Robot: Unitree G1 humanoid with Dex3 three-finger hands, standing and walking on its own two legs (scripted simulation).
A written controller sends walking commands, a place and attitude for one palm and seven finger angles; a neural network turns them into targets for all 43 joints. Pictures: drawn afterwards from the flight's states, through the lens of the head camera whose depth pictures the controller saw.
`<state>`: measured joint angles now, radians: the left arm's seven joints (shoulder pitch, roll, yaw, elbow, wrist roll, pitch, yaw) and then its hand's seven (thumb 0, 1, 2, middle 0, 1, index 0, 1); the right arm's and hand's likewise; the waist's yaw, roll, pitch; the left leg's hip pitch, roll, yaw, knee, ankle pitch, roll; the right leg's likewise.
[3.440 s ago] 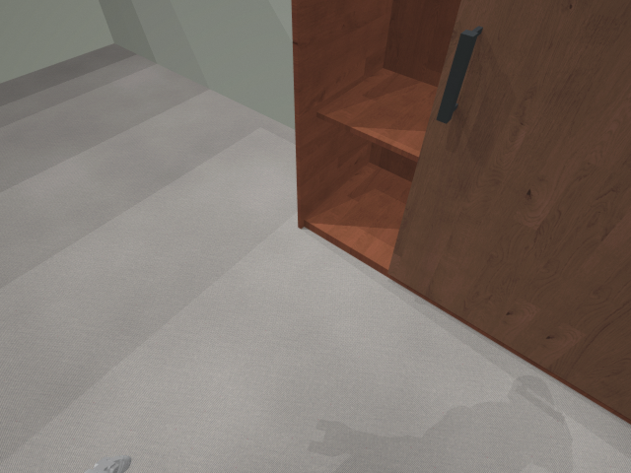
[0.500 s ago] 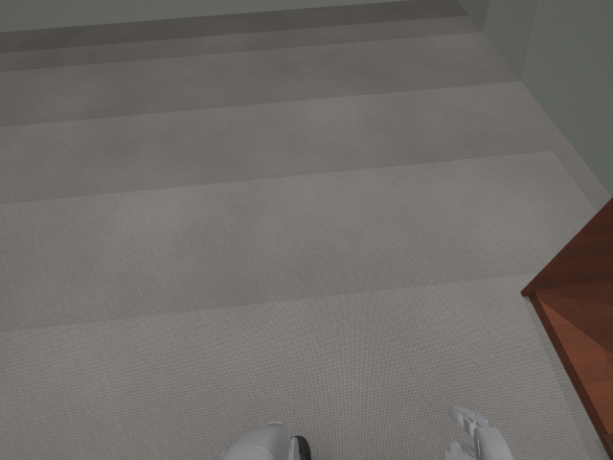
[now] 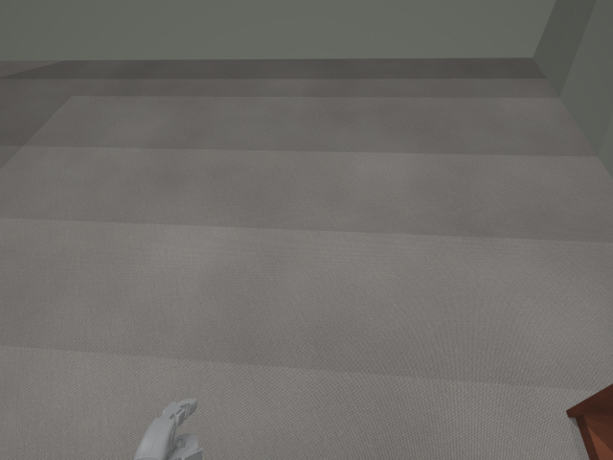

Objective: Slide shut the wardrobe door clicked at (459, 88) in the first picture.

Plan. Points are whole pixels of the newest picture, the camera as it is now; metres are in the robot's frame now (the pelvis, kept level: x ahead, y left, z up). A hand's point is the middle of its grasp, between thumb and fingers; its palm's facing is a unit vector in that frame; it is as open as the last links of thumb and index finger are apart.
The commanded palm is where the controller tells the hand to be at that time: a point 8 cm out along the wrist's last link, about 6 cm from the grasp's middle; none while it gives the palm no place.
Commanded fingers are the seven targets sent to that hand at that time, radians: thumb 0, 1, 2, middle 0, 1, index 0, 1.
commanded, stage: walk to a spot facing it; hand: right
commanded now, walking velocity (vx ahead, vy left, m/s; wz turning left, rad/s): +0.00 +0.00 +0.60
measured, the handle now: out of the picture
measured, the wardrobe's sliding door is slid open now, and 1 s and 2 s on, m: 0.43 0.43 0.43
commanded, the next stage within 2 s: none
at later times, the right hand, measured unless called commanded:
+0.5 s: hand (392, 379) +0.27 -0.13 -0.15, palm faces -0.32 +0.91 -0.26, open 7.4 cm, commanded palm none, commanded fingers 0.00 -0.90 -0.90 0.20 0.30 0.20 0.30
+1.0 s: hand (423, 375) +0.28 -0.18 -0.17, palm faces -0.53 +0.83 -0.17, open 7.4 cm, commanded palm none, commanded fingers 0.00 -0.90 -0.90 0.20 0.30 0.20 0.30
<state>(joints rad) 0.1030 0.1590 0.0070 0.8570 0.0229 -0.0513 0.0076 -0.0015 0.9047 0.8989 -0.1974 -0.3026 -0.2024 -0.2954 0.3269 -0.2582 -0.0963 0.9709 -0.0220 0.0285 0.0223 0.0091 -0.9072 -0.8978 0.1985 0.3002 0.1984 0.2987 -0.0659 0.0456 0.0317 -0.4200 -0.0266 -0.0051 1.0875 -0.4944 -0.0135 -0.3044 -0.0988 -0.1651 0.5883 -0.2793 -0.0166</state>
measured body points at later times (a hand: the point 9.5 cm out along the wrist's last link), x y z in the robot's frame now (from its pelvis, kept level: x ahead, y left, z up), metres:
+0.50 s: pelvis +0.08 +0.02 -0.01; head +0.11 +0.04 +0.44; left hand +0.01 +0.28 -0.16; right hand +0.29 -0.18 -0.13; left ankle +0.08 +0.13 -0.73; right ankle +0.08 -0.12 -0.66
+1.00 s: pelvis +0.11 -0.05 +0.01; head +0.16 -0.07 +0.46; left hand +0.02 +0.18 -0.11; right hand +0.31 -0.23 -0.15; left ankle -0.01 +0.06 -0.63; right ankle +0.17 -0.11 -0.73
